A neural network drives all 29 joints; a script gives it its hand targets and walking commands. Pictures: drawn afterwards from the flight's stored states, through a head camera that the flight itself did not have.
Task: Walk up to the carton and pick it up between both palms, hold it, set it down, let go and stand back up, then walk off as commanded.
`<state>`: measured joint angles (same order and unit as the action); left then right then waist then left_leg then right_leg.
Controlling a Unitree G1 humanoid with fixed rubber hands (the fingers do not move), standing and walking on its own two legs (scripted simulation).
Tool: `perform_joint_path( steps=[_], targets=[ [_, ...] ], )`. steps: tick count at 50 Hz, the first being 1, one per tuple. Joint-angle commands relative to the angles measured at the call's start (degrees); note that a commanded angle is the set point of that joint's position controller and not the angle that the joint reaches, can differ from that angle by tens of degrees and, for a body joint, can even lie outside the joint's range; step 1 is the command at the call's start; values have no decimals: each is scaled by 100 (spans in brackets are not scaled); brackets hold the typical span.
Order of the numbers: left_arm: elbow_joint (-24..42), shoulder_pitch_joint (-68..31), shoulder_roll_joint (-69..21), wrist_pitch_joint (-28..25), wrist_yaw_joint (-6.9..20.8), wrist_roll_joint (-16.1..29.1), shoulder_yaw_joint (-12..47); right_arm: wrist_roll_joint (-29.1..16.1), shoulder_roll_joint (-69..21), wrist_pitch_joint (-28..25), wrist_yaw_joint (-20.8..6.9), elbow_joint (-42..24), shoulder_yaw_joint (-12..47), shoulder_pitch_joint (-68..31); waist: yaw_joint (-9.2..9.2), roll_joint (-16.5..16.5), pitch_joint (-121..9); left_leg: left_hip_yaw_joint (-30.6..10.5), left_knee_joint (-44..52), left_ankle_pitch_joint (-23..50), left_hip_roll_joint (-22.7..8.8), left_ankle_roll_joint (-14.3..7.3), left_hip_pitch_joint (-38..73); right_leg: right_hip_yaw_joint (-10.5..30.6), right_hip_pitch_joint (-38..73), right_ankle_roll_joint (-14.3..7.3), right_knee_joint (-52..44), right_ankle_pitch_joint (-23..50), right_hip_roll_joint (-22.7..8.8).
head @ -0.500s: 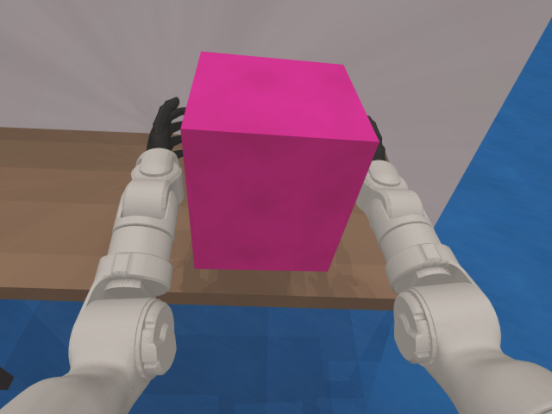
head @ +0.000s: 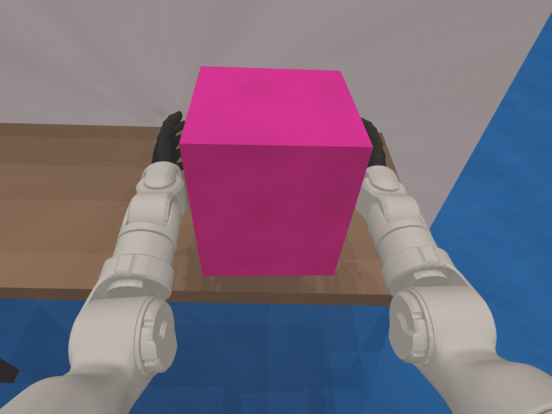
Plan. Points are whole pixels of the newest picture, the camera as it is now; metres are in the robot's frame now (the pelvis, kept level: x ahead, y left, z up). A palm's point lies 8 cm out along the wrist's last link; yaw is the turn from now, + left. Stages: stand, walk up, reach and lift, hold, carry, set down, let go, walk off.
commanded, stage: set down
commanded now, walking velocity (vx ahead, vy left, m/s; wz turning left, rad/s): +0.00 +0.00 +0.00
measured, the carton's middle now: (270, 175) +0.42 -0.02 +0.13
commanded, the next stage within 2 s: none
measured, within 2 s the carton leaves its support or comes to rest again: rests again in 1.76 s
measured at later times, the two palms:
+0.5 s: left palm (168, 183) +0.43 +0.14 +0.12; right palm (355, 183) +0.42 -0.16 +0.11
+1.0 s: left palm (173, 198) +0.42 +0.14 +0.09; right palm (357, 198) +0.41 -0.16 +0.09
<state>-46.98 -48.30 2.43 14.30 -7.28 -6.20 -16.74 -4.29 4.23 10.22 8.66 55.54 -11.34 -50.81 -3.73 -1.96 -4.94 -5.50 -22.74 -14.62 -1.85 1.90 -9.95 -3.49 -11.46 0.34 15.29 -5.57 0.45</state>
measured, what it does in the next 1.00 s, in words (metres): stands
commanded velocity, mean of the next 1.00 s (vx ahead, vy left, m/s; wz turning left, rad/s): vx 0.00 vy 0.00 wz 0.00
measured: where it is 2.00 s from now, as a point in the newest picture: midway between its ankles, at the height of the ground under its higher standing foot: outside the picture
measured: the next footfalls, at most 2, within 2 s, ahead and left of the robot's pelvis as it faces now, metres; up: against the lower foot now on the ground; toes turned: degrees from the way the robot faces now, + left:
none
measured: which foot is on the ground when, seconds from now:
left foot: down 0.00-1.00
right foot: down 0.00-1.00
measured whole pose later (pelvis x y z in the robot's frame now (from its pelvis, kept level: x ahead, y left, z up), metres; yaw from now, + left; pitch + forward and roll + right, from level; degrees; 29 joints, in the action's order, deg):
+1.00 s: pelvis +0.01 +0.01 +0.00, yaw -1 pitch +7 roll -2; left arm -51.9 -42.6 -0.3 2.3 -8.6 -6.6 -15.4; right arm 5.0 1.8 0.3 4.7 55.9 -17.8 -43.1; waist -1.3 -2.0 -6.6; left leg -4.8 -24.4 -15.9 -2.0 1.7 -15.6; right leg -2.8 -16.9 0.7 15.9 -6.0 0.7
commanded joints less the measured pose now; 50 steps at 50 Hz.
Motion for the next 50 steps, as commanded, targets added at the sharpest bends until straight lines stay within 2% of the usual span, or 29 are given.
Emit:
perform_joint_path(
  steps=[1,7,16,22,28,39,50],
  targets=[
    [921,-4824,-3900,-432,848,300,1780,-123,-3867,-594,-914,-1893,1553,-5325,93,97,-3574,438,279,2084,480,247,-87,-23,2527,222,408,2140,320],
    [743,-4748,-3882,-618,796,232,1683,114,-3781,-757,-1026,-1647,1320,-5164,135,86,-3660,509,240,2309,441,296,-2,-59,2445,188,415,2246,335],
    [749,-4612,-3985,-869,727,239,1872,400,-3672,-1005,-1114,-1460,1116,-4798,26,-76,-3926,541,52,2942,378,424,205,-107,2299,121,469,2720,348],
    [904,-4390,-4171,-994,672,294,2137,438,-3680,-1160,-1140,-1634,1266,-4622,4,-165,-4213,507,-137,3497,344,500,303,-117,2261,102,567,3199,362],
    [1016,-4086,-4255,-1049,653,305,2287,407,-3676,-1236,-1149,-1781,1443,-4390,27,-128,-4251,485,-212,3733,331,510,188,-96,2348,131,677,3583,366],
    [857,-3752,-4242,-1213,685,180,2214,548,-3662,-1386,-1205,-1847,1491,-4152,150,-16,-4138,529,-146,3483,327,470,-218,-50,2510,162,774,3650,338],
    [416,-3839,-4126,-1606,768,-21,1903,1040,-3670,-1632,-1302,-1489,1055,-3919,124,38,-4003,625,31,2798,329,422,-556,-75,2552,155,733,3129,258]
  ],
)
